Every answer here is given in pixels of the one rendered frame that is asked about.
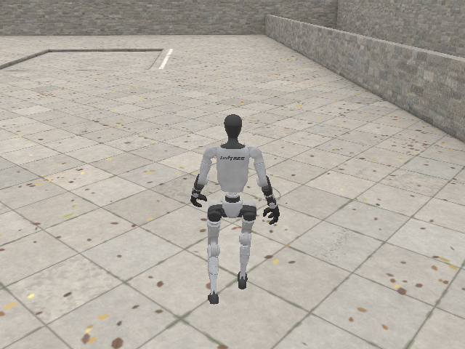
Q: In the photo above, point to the left robot forearm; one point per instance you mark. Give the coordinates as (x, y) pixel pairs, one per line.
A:
(197, 188)

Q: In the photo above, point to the robot left foot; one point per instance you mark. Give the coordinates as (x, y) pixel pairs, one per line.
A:
(213, 299)

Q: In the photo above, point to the right robot forearm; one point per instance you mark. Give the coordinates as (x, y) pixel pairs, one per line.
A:
(268, 194)

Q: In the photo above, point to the robot right hand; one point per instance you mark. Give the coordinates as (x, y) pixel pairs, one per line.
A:
(275, 214)

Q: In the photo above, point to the robot right upper arm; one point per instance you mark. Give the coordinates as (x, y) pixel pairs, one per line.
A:
(256, 154)

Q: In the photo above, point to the robot head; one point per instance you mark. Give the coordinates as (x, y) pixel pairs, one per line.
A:
(233, 124)

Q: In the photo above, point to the robot left hand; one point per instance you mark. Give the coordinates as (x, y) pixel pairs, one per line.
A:
(201, 197)

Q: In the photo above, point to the robot left upper arm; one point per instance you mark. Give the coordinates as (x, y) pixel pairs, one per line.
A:
(206, 162)

